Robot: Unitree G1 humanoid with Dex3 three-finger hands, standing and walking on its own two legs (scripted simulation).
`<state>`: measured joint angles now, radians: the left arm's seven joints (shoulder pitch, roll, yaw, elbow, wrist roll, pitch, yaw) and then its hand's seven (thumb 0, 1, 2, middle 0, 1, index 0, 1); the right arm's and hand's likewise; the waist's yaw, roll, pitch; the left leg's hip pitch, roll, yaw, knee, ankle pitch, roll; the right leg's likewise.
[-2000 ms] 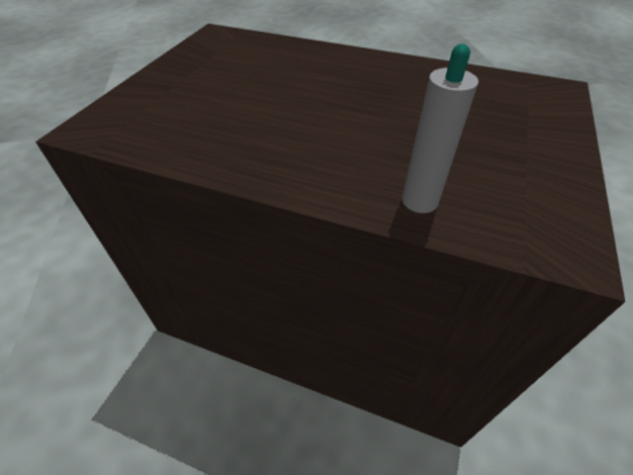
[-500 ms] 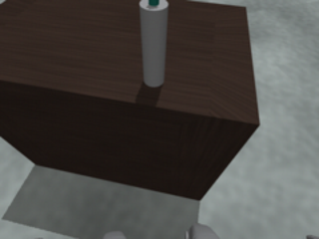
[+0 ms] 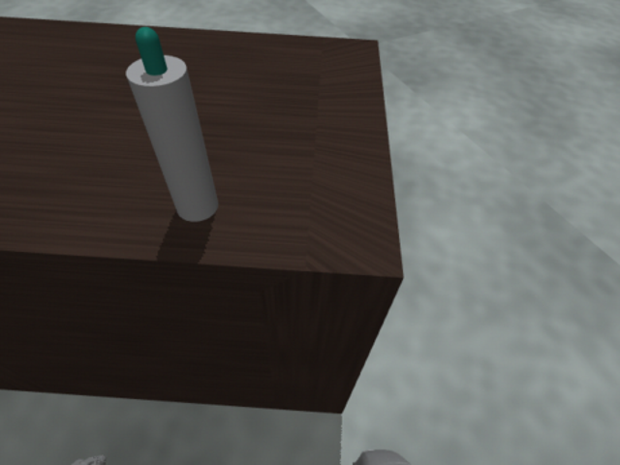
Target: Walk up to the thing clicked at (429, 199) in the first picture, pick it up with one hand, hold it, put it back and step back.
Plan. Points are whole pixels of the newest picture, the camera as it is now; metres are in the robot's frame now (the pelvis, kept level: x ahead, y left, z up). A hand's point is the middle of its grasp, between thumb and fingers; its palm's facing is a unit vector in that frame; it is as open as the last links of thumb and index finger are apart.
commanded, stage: walk up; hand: left
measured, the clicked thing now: (176, 136) +0.46 +0.18 +0.17
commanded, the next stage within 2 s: stand in 1.58 s
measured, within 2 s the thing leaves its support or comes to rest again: neither
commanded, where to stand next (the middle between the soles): +0.05 +0.02 m, yaw -2 degrees
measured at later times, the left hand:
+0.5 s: hand out of the picture +0.11 +0.25 -0.15, palm faces -0.05 -0.92 -0.38, open 7.4 cm
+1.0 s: hand out of the picture +0.09 +0.27 -0.14, palm faces -0.07 -0.93 -0.37, open 7.4 cm
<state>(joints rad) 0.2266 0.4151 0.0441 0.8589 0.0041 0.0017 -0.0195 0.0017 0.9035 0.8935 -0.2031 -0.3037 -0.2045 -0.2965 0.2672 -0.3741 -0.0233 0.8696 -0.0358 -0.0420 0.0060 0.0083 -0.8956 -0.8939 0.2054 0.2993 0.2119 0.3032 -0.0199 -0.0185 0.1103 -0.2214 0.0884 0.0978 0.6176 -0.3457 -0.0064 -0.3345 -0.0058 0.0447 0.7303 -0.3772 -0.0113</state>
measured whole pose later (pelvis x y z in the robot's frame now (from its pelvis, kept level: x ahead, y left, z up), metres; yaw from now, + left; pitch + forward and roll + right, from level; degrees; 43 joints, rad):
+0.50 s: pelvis -0.01 +0.00 -0.01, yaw -3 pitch -4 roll +0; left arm 0.14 0.38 0.02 0.95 0.00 -0.02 0.02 0.00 0.90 0.89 -0.20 -0.30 -0.21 -0.30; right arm 0.15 -0.36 -0.03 0.98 -0.01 0.02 0.02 0.01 -0.90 -0.89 0.20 0.30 0.21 0.30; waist 0.01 -0.02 0.11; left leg -0.26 0.05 0.00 0.66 -0.34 -0.04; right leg -0.32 -0.01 0.08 0.68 -0.30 0.02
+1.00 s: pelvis -0.01 +0.01 +0.01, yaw -4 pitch -3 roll +0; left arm 0.10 0.36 0.01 1.13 0.01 -0.02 -0.01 0.00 0.90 0.89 -0.20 -0.30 -0.20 -0.30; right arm 0.09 -0.36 -0.02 1.10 0.00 0.01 0.03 0.01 -0.90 -0.89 0.20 0.30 0.21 0.30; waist 0.01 0.01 0.07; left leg -0.16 0.04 0.02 0.44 -0.23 -0.03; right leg -0.22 -0.03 0.10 0.42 -0.16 0.05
